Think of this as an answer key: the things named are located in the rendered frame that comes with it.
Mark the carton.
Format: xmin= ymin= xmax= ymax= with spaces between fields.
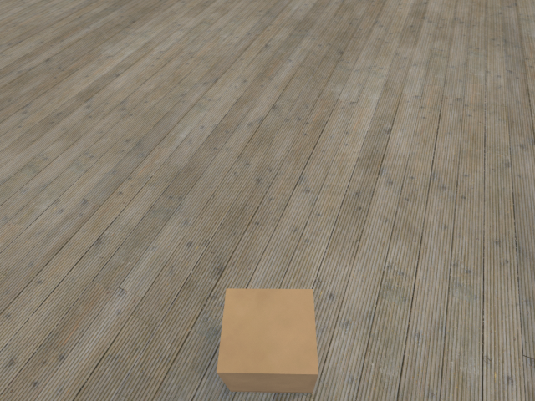
xmin=217 ymin=288 xmax=318 ymax=393

